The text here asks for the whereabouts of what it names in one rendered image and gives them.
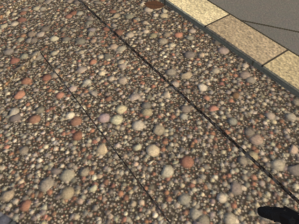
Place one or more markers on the right robot hand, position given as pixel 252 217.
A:
pixel 283 215

